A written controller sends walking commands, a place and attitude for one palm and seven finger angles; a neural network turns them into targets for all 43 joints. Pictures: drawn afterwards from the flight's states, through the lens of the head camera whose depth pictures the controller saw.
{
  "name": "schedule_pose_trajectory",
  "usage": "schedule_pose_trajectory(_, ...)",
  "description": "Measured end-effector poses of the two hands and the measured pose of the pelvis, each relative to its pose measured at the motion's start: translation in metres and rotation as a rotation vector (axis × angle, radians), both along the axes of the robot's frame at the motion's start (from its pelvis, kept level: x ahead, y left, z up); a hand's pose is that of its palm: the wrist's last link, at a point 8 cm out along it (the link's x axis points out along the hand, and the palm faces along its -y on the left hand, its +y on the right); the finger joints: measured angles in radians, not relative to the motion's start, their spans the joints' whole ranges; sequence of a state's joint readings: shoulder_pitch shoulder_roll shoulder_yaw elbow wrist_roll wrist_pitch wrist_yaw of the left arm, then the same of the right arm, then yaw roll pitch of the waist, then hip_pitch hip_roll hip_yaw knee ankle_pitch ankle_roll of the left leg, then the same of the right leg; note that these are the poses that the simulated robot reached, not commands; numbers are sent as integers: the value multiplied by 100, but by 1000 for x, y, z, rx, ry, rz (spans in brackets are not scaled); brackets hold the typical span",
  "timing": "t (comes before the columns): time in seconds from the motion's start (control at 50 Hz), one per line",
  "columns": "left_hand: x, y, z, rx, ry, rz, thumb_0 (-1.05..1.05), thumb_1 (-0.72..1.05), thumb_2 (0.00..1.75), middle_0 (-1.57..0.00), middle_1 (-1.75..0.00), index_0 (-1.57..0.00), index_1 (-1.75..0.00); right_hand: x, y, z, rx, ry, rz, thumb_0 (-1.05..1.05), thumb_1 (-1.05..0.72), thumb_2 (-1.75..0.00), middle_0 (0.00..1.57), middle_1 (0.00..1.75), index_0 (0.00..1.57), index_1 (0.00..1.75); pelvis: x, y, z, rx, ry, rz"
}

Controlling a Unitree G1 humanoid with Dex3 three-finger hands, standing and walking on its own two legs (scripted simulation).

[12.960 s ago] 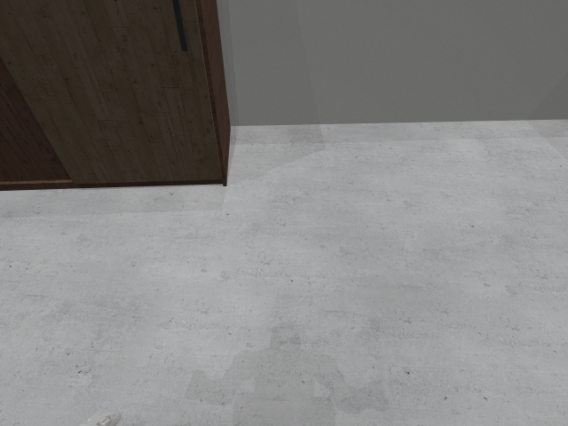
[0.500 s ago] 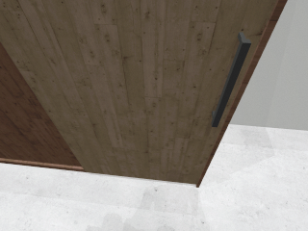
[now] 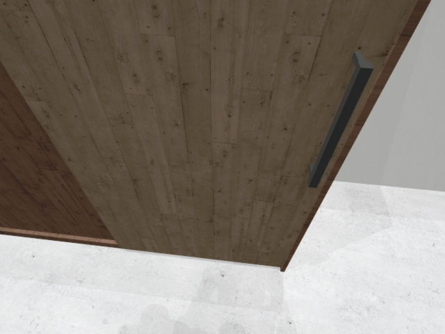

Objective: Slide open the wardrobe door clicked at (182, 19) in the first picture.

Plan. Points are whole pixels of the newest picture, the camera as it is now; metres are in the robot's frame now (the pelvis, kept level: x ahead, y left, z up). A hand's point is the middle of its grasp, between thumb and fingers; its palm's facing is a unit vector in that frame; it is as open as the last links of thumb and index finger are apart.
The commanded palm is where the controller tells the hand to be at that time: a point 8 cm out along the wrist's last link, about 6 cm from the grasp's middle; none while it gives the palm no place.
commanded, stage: look again from close up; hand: right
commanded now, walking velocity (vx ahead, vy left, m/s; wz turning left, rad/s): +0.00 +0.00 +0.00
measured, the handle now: (331, 130) +0.49 -0.19 +0.11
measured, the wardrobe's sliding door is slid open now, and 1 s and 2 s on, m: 0.00 0.00 0.00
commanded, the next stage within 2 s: raise the hand with hooked fingers in 1.34 s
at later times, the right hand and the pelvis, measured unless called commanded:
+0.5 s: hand out of the picture -0.01 -0.21 -0.17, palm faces +0.00 +0.97 -0.23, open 7.4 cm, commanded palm none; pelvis -0.01 -0.03 +0.00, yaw +1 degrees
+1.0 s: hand out of the picture +0.02 -0.18 -0.17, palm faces +0.01 +0.98 -0.21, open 7.3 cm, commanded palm none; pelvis +0.00 +0.00 +0.00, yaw +0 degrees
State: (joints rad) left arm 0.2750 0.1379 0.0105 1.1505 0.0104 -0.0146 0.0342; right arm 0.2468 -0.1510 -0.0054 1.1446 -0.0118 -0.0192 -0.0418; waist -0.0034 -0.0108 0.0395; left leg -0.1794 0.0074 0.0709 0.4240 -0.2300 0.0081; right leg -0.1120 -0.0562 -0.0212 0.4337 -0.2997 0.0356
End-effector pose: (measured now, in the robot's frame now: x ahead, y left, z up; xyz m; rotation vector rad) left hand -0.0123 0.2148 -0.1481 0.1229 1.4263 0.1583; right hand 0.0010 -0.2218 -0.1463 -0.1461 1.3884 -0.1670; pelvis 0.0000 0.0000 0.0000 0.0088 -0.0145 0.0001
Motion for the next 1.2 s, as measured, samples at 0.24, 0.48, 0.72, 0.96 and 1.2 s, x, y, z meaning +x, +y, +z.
schedule_pose_trajectory(0.24,14,-14,-4,14,-138,-30,1,93,90,-20,-30,-20,-29,-15,-22,-1,1,-25,24,1,-91,-90,20,30,20,30,-12,-26,-6,-3,-13,8)
schedule_pose_trajectory(0.48,-13,-28,-7,-33,-53,-31,1,91,90,-20,-30,-20,-29,-12,-36,7,-33,-11,34,1,-91,-90,20,30,20,30,-13,-27,-3,-19,-4,12)
schedule_pose_trajectory(0.72,-9,-16,-7,-25,-16,-25,0,90,90,-20,-30,-20,-29,-1,-18,4,-14,-7,35,1,-91,-90,20,30,20,30,-5,-16,-3,-21,0,10)
schedule_pose_trajectory(0.96,18,3,-4,3,-57,-42,0,90,90,-20,-30,-20,-29,12,-10,3,-15,-32,31,1,-92,-90,20,30,20,30,0,-5,-3,-19,1,5)
schedule_pose_trajectory(1.2,29,13,-1,14,-73,-56,0,90,90,-20,-30,-20,-29,18,-8,4,-16,-49,32,1,-91,-90,20,30,20,30,1,1,-2,-16,3,2)
